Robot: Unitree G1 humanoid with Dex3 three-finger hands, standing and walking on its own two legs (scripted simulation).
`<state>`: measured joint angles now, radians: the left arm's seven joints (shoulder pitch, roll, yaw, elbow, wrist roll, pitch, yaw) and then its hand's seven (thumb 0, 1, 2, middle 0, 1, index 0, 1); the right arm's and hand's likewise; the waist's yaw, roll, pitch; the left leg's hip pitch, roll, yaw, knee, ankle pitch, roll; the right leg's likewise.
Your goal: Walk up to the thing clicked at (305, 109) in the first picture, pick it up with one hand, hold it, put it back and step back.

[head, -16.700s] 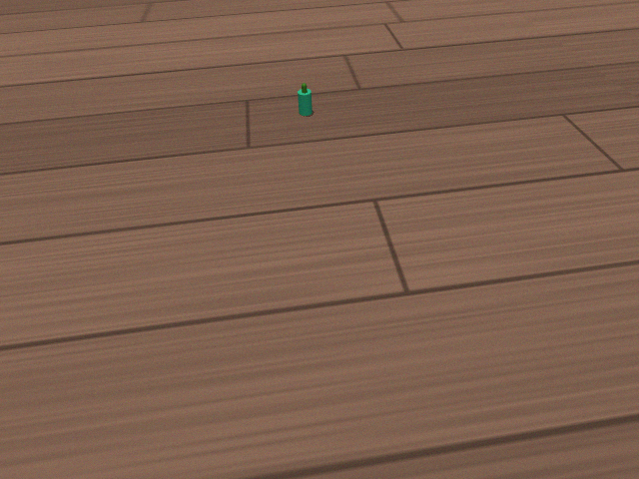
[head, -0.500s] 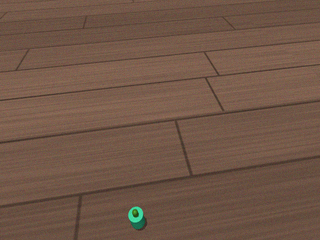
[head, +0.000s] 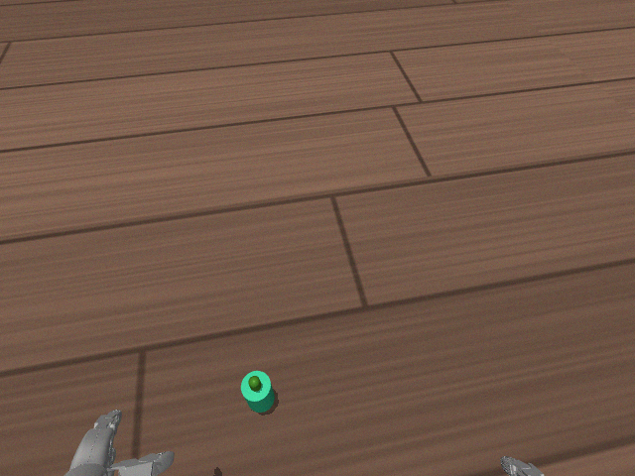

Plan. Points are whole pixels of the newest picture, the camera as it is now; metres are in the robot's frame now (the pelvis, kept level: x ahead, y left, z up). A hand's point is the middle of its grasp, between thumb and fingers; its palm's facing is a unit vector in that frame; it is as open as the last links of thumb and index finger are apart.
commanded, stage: go down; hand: left
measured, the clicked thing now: (257, 389) +0.41 +0.17 -0.66
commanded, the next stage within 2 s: none
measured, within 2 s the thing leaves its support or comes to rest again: neither
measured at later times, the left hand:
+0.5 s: hand (133, 474) +0.17 +0.28 -0.18, palm faces +0.08 -0.95 -0.32, open 16.8 cm
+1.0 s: hand (126, 468) +0.18 +0.31 -0.23, palm faces +0.13 -0.95 -0.27, open 17.1 cm
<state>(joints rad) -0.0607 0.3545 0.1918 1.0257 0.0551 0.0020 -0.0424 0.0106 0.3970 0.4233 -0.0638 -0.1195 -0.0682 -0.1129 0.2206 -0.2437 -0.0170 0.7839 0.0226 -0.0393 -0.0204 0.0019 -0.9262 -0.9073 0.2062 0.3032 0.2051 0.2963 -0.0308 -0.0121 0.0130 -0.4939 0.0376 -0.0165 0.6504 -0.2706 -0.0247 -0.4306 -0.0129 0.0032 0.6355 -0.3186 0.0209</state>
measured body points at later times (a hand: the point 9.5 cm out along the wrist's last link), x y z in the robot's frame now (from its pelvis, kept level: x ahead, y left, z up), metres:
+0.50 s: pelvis +0.02 +0.00 -0.06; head +0.10 +0.02 +0.39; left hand +0.16 +0.33 -0.15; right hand +0.19 -0.25 -0.14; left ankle +0.03 +0.13 -0.72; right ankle +0.00 -0.14 -0.72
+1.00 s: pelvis -0.01 +0.00 -0.13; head +0.12 +0.02 +0.30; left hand +0.17 +0.36 -0.21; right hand +0.18 -0.25 -0.22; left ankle +0.03 +0.13 -0.72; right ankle +0.00 -0.14 -0.72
